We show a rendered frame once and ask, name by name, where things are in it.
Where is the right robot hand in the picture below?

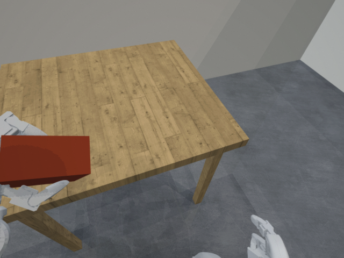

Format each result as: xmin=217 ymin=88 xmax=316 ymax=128
xmin=247 ymin=215 xmax=289 ymax=258

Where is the sponge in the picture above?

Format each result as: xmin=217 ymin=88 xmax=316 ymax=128
xmin=0 ymin=135 xmax=91 ymax=188

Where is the table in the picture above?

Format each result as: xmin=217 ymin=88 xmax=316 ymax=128
xmin=0 ymin=40 xmax=249 ymax=252

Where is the left robot hand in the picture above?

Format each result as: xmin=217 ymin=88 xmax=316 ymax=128
xmin=0 ymin=111 xmax=69 ymax=211

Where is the robot left forearm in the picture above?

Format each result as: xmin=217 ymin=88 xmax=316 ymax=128
xmin=0 ymin=206 xmax=11 ymax=258

